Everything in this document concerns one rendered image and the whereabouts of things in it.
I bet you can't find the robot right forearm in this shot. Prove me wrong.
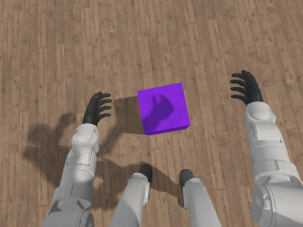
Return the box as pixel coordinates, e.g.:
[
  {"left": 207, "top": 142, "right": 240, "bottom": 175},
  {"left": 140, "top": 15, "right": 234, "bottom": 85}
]
[{"left": 243, "top": 101, "right": 303, "bottom": 189}]

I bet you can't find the robot foot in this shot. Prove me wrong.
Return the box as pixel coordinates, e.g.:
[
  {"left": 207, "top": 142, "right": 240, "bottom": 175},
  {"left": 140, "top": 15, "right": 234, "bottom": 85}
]
[
  {"left": 139, "top": 164, "right": 152, "bottom": 198},
  {"left": 180, "top": 169, "right": 194, "bottom": 211}
]

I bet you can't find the robot left forearm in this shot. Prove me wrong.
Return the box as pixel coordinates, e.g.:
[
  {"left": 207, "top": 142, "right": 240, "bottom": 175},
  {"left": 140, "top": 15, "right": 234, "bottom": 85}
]
[{"left": 42, "top": 123, "right": 99, "bottom": 227}]

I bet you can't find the right robot hand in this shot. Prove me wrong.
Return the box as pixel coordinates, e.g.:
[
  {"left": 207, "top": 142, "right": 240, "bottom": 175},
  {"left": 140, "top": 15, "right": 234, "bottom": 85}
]
[{"left": 230, "top": 70, "right": 263, "bottom": 106}]

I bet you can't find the carton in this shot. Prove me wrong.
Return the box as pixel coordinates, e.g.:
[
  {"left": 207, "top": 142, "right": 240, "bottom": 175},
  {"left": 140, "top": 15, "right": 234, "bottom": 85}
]
[{"left": 137, "top": 82, "right": 190, "bottom": 135}]

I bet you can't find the left robot foot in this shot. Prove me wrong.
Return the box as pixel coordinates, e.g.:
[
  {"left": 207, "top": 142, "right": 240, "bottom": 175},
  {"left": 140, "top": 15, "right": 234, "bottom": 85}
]
[{"left": 139, "top": 164, "right": 152, "bottom": 198}]

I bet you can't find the left robot hand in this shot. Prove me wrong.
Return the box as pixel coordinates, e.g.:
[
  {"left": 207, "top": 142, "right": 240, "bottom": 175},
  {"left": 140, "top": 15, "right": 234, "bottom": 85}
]
[{"left": 82, "top": 92, "right": 112, "bottom": 126}]

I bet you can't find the right robot foot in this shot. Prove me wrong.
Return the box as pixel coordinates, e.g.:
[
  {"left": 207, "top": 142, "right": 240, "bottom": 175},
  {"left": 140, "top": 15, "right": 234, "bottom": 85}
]
[{"left": 180, "top": 169, "right": 194, "bottom": 211}]

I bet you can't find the right robot upper arm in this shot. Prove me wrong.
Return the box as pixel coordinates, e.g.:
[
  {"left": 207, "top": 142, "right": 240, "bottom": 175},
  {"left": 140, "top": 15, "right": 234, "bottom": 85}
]
[{"left": 250, "top": 183, "right": 303, "bottom": 227}]

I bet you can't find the left robot upper arm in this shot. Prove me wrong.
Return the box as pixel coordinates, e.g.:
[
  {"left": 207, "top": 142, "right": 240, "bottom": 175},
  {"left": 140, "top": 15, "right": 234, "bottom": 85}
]
[{"left": 43, "top": 209, "right": 95, "bottom": 227}]

